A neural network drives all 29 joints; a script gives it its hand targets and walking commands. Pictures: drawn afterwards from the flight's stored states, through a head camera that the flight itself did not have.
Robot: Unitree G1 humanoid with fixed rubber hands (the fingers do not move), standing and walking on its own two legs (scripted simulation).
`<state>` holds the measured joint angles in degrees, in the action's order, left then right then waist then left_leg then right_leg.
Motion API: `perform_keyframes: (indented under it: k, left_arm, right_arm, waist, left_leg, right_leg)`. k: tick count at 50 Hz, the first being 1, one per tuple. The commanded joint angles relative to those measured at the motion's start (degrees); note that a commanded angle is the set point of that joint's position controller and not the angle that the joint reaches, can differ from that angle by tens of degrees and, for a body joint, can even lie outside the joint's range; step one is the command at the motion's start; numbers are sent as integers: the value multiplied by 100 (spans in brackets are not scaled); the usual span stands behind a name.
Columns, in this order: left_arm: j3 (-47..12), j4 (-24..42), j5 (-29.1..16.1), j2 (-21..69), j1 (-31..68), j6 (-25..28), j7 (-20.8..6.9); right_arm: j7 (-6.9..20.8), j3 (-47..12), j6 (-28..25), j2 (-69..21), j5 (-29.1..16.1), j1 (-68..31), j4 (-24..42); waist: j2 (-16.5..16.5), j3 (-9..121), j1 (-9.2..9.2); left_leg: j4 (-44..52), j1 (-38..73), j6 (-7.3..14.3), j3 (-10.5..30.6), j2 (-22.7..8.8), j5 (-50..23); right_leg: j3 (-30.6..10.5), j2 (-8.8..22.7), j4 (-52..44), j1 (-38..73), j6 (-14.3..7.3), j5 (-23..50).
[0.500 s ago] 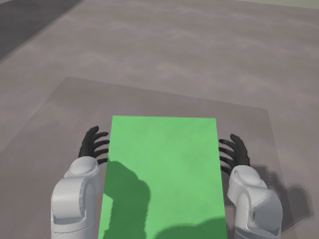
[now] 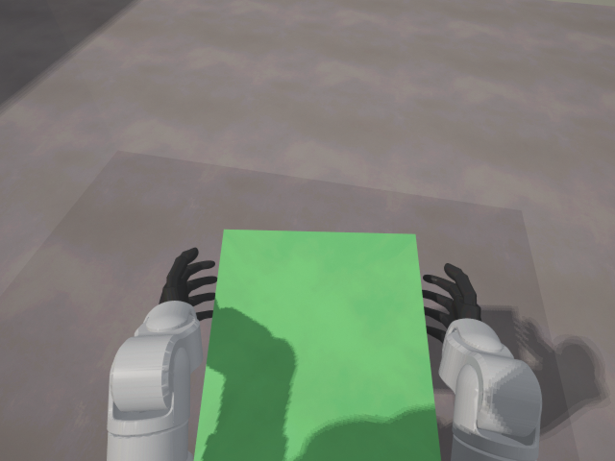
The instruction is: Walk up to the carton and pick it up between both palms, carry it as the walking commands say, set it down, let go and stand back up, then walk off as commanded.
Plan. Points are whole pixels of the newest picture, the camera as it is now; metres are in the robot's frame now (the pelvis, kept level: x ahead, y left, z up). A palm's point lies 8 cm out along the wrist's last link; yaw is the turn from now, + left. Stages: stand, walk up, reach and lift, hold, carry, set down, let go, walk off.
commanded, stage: carry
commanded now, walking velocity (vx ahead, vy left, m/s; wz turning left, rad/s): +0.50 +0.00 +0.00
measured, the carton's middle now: (316, 345) +0.27 +0.00 -0.02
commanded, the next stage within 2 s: none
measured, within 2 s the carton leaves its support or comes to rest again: neither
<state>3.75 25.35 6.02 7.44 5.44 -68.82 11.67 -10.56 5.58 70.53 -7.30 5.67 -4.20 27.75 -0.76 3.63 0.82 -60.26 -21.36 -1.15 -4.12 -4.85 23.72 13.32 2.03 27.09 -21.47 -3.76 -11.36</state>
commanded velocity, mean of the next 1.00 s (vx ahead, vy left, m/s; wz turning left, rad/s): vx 0.11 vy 0.16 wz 0.00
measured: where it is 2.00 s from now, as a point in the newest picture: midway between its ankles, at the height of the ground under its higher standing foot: (221, 358)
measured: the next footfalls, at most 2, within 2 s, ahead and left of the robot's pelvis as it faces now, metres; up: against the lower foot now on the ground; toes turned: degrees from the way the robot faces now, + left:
left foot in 0.28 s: +0.32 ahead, +0.11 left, +0.00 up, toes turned +12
right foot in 0.56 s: +0.42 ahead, -0.09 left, +0.00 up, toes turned -13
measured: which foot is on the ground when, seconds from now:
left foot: up 0.00-0.26, down 0.28-0.58, up 0.60-0.90, down 0.92-1.00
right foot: down 0.00-0.32, up 0.34-0.54, down 0.56-0.92, up 0.94-1.00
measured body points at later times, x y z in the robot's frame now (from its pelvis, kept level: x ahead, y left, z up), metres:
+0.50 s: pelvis +0.30 +0.02 +0.01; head +0.34 +0.02 +0.46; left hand +0.59 +0.17 +0.08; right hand +0.56 -0.16 +0.08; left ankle +0.28 +0.10 -0.74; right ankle +0.30 -0.09 -0.71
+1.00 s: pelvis +0.47 +0.09 -0.01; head +0.50 +0.09 +0.44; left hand +0.74 +0.25 +0.07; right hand +0.74 -0.08 +0.07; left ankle +0.50 +0.17 -0.74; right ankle +0.39 -0.06 -0.70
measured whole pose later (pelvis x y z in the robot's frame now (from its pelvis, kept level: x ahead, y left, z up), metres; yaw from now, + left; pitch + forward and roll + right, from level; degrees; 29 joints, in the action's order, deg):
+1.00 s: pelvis +0.47 +0.09 -0.01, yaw -1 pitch +5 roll +1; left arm 5.2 28.7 6.3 7.4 5.7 -68.8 11.3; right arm -10.4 4.2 68.8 -7.4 5.7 -5.7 27.6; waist 2.0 1.9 0.3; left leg -33.5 -23.5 3.7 -10.8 -0.9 14.8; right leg 5.2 9.2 52.0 -22.1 2.8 -32.8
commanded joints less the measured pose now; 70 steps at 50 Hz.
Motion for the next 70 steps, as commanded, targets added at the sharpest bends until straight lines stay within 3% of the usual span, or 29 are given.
perform_keyframes:
  k: [1, 9, 13, 14, 15, 16, 17, 18, 20, 26, 28, 29, 30, 31, 33, 44, 46, 47, 48, 51, 57, 59, 60, 61, 62, 63, 65, 67, 70]
  left_arm:
    - [-4028, 893, -2436, 5777, 2460, 129, -1632]
    - [-4091, 1010, -2486, 5332, 2208, 151, -1701]
    - [-4013, 1020, -2404, 4966, 2212, -29, -1636]
    - [-3982, 991, -2337, 4842, 2256, -91, -1612]
    - [-3942, 1019, -2325, 4757, 2279, -156, -1596]
    - [-3985, 1063, -2347, 4765, 2385, -184, -1607]
    - [-3994, 930, -2378, 4939, 2403, -178, -1616]
    - [-3951, 765, -2350, 5115, 2325, -148, -1613]
    - [-3977, 688, -2338, 5540, 2206, -35, -1652]
    - [-3881, 1006, -2239, 5596, 2071, 117, -1548]
    - [-3795, 1038, -2177, 5356, 1896, 40, -1538]
    - [-3725, 942, -2105, 5211, 1747, 4, -1513]
    - [-3679, 794, -2067, 5203, 1652, -9, -1489]
    - [-3670, 804, -2142, 5276, 1666, -28, -1514]
    - [-3703, 874, -2186, 5390, 1841, 15, -1572]
    - [-4035, 1133, -2426, 5317, 2050, 83, -1702]
    - [-4053, 1076, -2339, 5169, 2047, 16, -1665]
    - [-4058, 1069, -2323, 5099, 2173, -45, -1638]
    - [-4122, 983, -2346, 5096, 2121, -101, -1622]
    - [-4187, 911, -2457, 5501, 2302, 0, -1664]
    - [-4017, 998, -2433, 5554, 2270, 139, -1662]
    - [-3897, 894, -2361, 5417, 2112, 86, -1652]
    - [-3806, 814, -2305, 5315, 2027, 48, -1651]
    - [-3711, 670, -2223, 5121, 1897, 13, -1649]
    - [-3689, 535, -2171, 5216, 1753, 24, -1624]
    - [-3689, 611, -2209, 5260, 1872, -1, -1630]
    - [-3701, 703, -2204, 5324, 2118, 45, -1647]
    - [-3754, 849, -2269, 5451, 2310, 105, -1667]
    - [-3780, 924, -2278, 5318, 2204, 122, -1647]
  right_arm:
    - [1499, -4089, -280, -5587, -2285, -2540, 660]
    - [1305, -4018, -341, -5317, -2029, -2273, 741]
    - [1269, -3928, -172, -4996, -2049, -2279, 712]
    - [1262, -3870, -126, -4910, -2038, -2164, 576]
    - [1264, -3781, -83, -4825, -1998, -1963, 400]
    - [1275, -3743, -97, -4851, -1999, -1937, 306]
    - [1286, -3750, -133, -5002, -2060, -2089, 384]
    - [1322, -3776, -158, -5141, -2133, -2218, 496]
    - [1423, -3951, -230, -5488, -2282, -2505, 614]
    - [1511, -4147, -299, -5457, -2398, -2554, 899]
    - [1474, -4098, -226, -5215, -2336, -2382, 829]
    - [1463, -4119, -148, -5106, -2331, -2420, 860]
    - [1454, -4188, -80, -5087, -2362, -2506, 895]
    - [1445, -4203, -52, -5171, -2346, -2438, 748]
    - [1445, -4215, -96, -5366, -2357, -2519, 680]
    - [1337, -4026, -235, -5258, -2164, -2228, 791]
    - [1352, -3970, -183, -5111, -2146, -2282, 698]
    - [1359, -3871, -150, -4997, -2107, -2214, 537]
    - [1368, -3727, -133, -4991, -2039, -1895, 289]
    - [1442, -3786, -240, -5337, -2178, -2253, 559]
    - [1451, -4012, -360, -5431, -2223, -2474, 846]
    - [1418, -4014, -299, -5266, -2181, -2397, 765]
    - [1400, -3998, -259, -5164, -2145, -2379, 712]
    - [1388, -3986, -192, -5060, -2104, -2343, 700]
    - [1406, -4117, -132, -5033, -2181, -2570, 849]
    - [1407, -4114, -98, -5176, -2201, -2628, 675]
    - [1434, -4123, -134, -5318, -2254, -2748, 562]
    - [1449, -4100, -209, -5484, -2289, -2722, 578]
    - [1401, -4074, -224, -5405, -2289, -2628, 606]
  waist:
    - [541, 1769, 61]
    - [982, 1278, 149]
    - [661, 1289, 4]
    - [459, 1556, -112]
    - [-263, 1943, -260]
    - [-1199, 2251, -331]
    - [-1330, 1923, -269]
    - [-744, 1944, -207]
    - [-242, 1764, -115]
    - [-762, 1909, -110]
    - [-318, 2147, -12]
    - [656, 2274, 66]
    - [1664, 2332, 144]
    - [1332, 2269, 95]
    - [935, 1979, 73]
    - [1384, 1757, -36]
    - [506, 1954, -68]
    - [-820, 2094, -112]
    - [-1886, 1972, -176]
    - [-870, 1884, -113]
    - [-677, 2101, -113]
    - [-435, 2093, -16]
    - [-44, 2100, 23]
    - [1195, 2110, 24]
    - [2207, 1904, 151]
    - [1519, 1746, 91]
    - [727, 1487, 42]
    - [845, 1417, 0]
    - [1204, 1550, 50]
  left_leg:
    - [460, -1336, -31, 147, -184, -420]
    - [3048, -590, 140, -762, 305, -1885]
    - [3700, 1093, 319, -1170, 442, -2215]
    - [3576, 2002, 465, -914, 271, -2244]
    - [3432, 3123, 922, 116, -615, -3186]
    - [3871, 3901, 1595, 1739, -1494, -4151]
    - [4087, 4041, 1837, 2114, -1817, -5752]
    - [3839, 3937, 1656, 1563, -1767, -6340]
    - [4108, 3117, 1039, 544, -1355, -5384]
    - [3512, 2372, 686, -685, -596, -4957]
    - [2726, 1354, 319, -775, -351, -3597]
    - [1750, 363, 85, -830, -27, -1850]
    - [921, -689, 11, -402, 420, 648]
    - [457, -1052, 31, 152, 335, 1062]
    - [505, -1451, 11, 226, 172, 680]
    - [3393, 248, 165, -633, 477, -1704]
    - [3682, 1751, 384, -430, 13, -3475]
    - [3231, 2552, 815, 670, -1141, -6208]
    - [3416, 2544, 1361, 1389, -1555, -7191]
    - [3340, 2265, 1359, 770, -1301, -6223]
    - [3282, 1800, 1315, 320, -972, -4792]
    - [2841, 1310, 1041, 48, -747, -4195]
    - [2434, 590, 765, -39, -522, -3299]
    - [1554, -576, 385, -236, -68, -1061]
    - [464, -1467, 163, -162, 516, 1151]
    - [-451, -1672, 71, 302, 283, 1167]
    - [-596, -1846, -28, 459, 86, 547]
    - [99, -1689, -124, 122, 128, 161]
    - [1064, -1095, -131, -262, 292, -84]
  right_leg:
    - [-1948, 1693, -1297, 2702, -662, 1434]
    - [-729, 1224, -1337, 2587, -379, 2078]
    - [-141, 1032, -221, 2075, 9, 2814]
    - [-92, 946, 597, 1593, 161, 2996]
    - [3, 687, 1861, 485, 392, 2255]
    - [-63, 121, 3309, -728, 555, 196]
    - [-537, -226, 4114, -1754, 551, -1853]
    - [-979, 79, 4189, -1813, 454, -1825]
    - [-1020, 372, 2477, -1065, 433, -1560]
    - [-86, -31, -255, 453, 416, 686]
    - [-493, 661, -514, 1863, 265, 2440]
    - [-1579, 1751, -197, 2720, -213, 5275]
    - [-2757, 2579, -279, 3490, -843, 6709]
    - [-2543, 2644, -122, 3582, -974, 6678]
    - [-2053, 2346, -156, 3503, -761, 5940]
    - [-645, 1668, 563, 2029, 99, 3896]
    - [-387, 1216, 1315, 940, 467, 1625]
    - [-235, 852, 2304, -201, 649, -655]
    - [-357, 244, 3112, -848, 682, -2717]
    - [-853, 326, 3518, -1196, 547, -2403]
    - [-523, 92, 1404, -117, 392, -1214]
    - [-443, 310, -37, 761, 364, 11]
    - [-918, 881, -321, 1552, 237, 886]
    - [-2370, 2242, -351, 2283, -282, 3556]
    - [-3354, 3090, -539, 2424, -1123, 4670]
    - [-3032, 3001, -437, 2305, -1249, 4414]
    - [-2263, 2506, -382, 2089, -889, 3516]
    - [-1553, 2027, -216, 2045, -537, 3265]
    - [-1292, 1906, -217, 1796, -374, 3093]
